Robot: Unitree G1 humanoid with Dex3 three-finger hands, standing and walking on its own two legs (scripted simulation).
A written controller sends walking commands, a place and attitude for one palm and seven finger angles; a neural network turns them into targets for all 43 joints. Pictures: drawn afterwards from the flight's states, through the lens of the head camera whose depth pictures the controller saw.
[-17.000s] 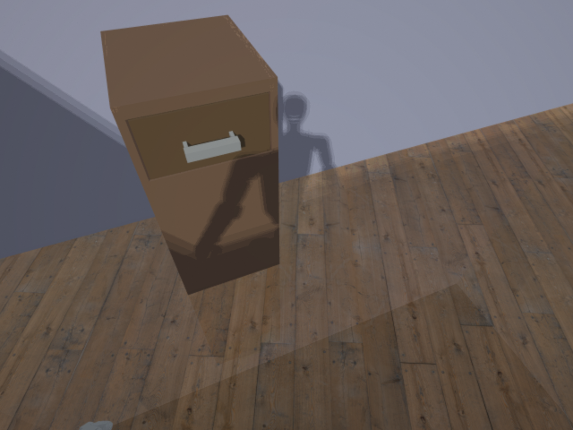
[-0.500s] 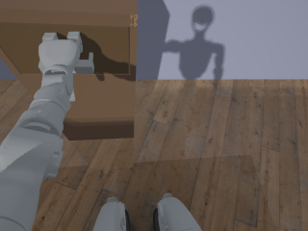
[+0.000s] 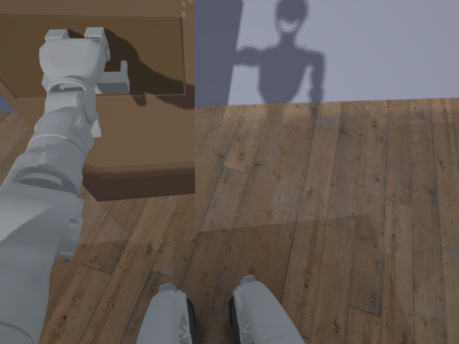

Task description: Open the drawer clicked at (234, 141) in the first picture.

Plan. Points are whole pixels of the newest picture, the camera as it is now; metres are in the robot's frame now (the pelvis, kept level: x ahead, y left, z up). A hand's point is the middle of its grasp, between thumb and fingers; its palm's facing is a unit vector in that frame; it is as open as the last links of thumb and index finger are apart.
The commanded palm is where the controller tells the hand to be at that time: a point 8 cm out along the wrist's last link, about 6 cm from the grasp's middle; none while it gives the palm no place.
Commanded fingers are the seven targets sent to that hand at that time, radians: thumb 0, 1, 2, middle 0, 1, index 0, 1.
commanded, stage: lift the fingers back up to retry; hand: left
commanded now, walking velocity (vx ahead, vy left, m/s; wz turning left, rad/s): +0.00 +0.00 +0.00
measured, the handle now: (89, 74) +0.61 +0.19 +0.04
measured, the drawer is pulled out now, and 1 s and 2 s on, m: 0.00 0.00 0.00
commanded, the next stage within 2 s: re-aim the fingers above the handle in 0.62 s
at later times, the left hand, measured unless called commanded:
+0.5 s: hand (81, 78) +0.56 +0.18 +0.07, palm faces -0.08 -0.06 -1.00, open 13.4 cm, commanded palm +0.56 +0.18 +0.16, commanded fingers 0.00 -0.50 0.30 -0.30 -1.20 -0.30 -1.20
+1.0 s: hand (76, 73) +0.56 +0.19 +0.08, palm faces -0.06 -0.04 -1.00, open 13.3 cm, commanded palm +0.55 +0.19 +0.16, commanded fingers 0.00 -0.50 0.30 -0.30 -1.20 -0.30 -1.20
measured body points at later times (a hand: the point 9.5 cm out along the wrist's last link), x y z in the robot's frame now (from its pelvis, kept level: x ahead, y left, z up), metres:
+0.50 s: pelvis +0.07 -0.01 +0.06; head +0.18 +0.00 +0.50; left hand +0.56 +0.18 +0.13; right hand +0.07 -0.28 -0.06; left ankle +0.09 +0.07 -0.63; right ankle +0.08 -0.13 -0.63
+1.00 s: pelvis +0.11 -0.02 +0.07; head +0.20 -0.03 +0.51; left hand +0.56 +0.19 +0.14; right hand +0.16 -0.29 -0.06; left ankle +0.09 +0.07 -0.63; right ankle +0.08 -0.13 -0.63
